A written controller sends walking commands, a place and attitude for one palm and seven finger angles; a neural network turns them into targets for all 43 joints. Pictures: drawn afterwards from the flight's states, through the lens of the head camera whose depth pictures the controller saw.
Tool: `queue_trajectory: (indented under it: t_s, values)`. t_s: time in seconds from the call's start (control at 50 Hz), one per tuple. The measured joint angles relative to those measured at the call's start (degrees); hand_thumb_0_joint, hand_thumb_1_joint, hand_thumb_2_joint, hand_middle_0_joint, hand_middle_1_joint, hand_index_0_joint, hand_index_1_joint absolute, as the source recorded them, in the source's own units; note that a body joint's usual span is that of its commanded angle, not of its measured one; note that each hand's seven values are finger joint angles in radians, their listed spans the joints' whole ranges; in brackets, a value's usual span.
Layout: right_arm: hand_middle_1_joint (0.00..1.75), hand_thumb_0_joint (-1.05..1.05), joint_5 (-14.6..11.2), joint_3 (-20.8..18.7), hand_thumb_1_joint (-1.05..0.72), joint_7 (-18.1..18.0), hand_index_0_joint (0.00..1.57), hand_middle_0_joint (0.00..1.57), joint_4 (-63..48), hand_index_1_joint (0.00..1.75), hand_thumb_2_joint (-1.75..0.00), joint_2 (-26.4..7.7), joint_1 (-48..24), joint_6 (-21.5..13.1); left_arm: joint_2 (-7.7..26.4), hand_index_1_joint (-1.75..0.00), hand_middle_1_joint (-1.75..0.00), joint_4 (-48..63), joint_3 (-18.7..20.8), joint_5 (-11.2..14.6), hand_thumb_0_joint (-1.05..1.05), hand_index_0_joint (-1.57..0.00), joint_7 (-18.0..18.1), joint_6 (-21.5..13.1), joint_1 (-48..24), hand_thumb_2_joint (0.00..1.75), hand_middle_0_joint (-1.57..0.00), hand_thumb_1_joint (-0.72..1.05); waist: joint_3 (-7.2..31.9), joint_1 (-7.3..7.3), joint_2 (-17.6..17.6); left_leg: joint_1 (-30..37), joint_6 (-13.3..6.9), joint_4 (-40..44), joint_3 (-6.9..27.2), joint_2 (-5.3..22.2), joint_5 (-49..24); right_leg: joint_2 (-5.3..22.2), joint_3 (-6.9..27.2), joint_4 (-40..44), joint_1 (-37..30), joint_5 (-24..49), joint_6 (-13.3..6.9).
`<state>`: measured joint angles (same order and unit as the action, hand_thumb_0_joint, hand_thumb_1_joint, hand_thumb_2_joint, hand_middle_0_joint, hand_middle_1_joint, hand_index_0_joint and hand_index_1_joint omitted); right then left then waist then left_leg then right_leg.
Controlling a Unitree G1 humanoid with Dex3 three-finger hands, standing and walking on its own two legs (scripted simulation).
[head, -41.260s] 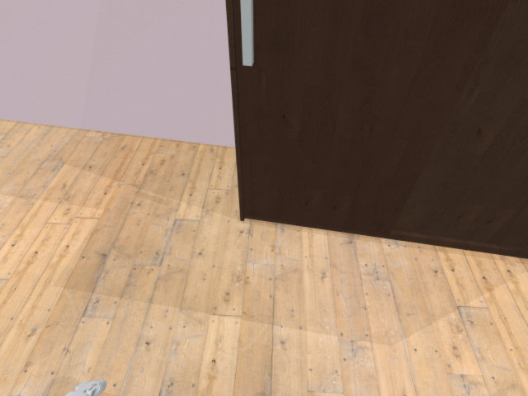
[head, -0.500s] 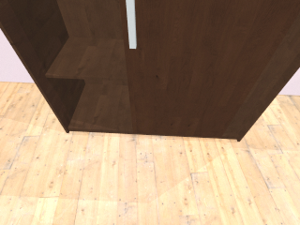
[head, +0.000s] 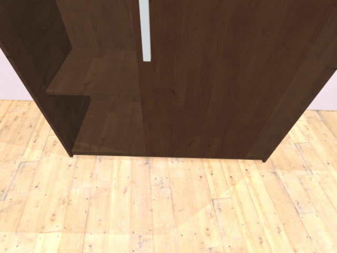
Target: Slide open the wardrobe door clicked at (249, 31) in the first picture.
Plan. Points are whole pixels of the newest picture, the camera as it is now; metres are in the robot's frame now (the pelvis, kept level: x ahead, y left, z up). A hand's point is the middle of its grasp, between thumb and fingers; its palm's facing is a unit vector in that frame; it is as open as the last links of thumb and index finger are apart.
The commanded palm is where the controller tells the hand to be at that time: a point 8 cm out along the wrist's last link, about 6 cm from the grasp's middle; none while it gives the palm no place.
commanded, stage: look to check the result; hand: left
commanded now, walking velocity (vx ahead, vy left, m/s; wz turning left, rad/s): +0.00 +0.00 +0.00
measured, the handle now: (145, 11) +0.78 +0.12 +0.20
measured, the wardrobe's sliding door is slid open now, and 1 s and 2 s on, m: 0.52 0.52 0.52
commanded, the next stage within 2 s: stand and wait in 0.46 s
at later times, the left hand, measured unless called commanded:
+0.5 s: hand out of the picture +0.03 +0.18 -0.18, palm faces -0.03 -0.97 -0.23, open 7.4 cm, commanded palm none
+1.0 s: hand out of the picture +0.08 +0.21 -0.16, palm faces -0.04 -0.95 -0.30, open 7.4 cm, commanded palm none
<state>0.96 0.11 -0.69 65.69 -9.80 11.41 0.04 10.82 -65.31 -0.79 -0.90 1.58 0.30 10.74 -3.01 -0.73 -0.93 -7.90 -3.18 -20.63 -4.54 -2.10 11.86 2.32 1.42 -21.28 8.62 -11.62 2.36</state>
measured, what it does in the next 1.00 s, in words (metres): stands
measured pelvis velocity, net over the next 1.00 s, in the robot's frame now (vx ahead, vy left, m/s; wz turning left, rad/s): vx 0.01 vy -0.02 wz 0.00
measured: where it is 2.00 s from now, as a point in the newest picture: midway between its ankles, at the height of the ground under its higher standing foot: outside the picture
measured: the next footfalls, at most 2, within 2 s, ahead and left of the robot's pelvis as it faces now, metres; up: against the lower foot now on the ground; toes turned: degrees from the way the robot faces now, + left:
none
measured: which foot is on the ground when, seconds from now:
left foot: down 0.00-1.00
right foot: down 0.00-1.00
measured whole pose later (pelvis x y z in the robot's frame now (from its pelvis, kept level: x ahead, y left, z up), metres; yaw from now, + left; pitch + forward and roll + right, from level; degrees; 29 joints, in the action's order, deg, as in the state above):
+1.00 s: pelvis +0.01 -0.02 +0.00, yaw +0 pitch -1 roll +0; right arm 0.9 -0.7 -0.2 65.5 -16.3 6.7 -0.2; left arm 16.8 -64.8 0.1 -0.8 0.8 -0.9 6.7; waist -3.3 -0.9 -0.2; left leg -5.9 -1.2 -17.7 -3.9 -0.1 11.0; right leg 0.3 0.8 -18.1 6.5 -10.7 0.4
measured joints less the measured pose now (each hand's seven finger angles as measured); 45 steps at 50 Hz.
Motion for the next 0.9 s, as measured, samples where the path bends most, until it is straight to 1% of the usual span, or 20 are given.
queue_trajectory:
  t_s: [0.26,0.54,0.9]
  values:
    - [0.3,0.0,-0.2,-0.3,-0.9,-0.2,0.2,0.2,0.5,0.3,-0.9,-0.3,0.2,0.1,0.5,-0.29,-0.3,-1.1,0.2,0.0,0.01,-0.2,0.1,0.1,1.6,0.9,-0.2,0.9,-1.2,0.19,0.3,-0.1,0.3,-0.1,0.0,0.4,0.2,-0.4,0.0,0.1,0.1,0.0,-0.3]
    - [0.3,0.0,-0.2,-0.5,-0.9,-0.2,0.2,0.2,0.0,0.3,-0.9,-2.0,-1.9,-0.2,1.4,-0.29,-0.3,-0.5,0.3,0.1,0.01,-0.2,-0.1,-0.4,-0.5,0.9,-0.2,0.9,-0.7,0.17,0.5,0.5,0.9,0.4,0.1,0.9,0.2,-0.9,-0.1,0.5,-0.4,-0.1,-0.9]
    - [0.3,0.0,-0.1,-0.7,-0.9,0.4,0.2,0.2,-0.2,0.3,-0.9,-5.3,-4.2,-0.3,4.8,-0.29,-0.3,0.4,0.8,0.1,0.01,-0.2,-0.6,-1.1,-3.6,0.9,-0.2,0.9,-0.3,-0.07,0.7,1.7,1.8,2.4,0.5,1.8,-0.6,-1.8,-0.5,2.5,-1.7,0.7,-1.7]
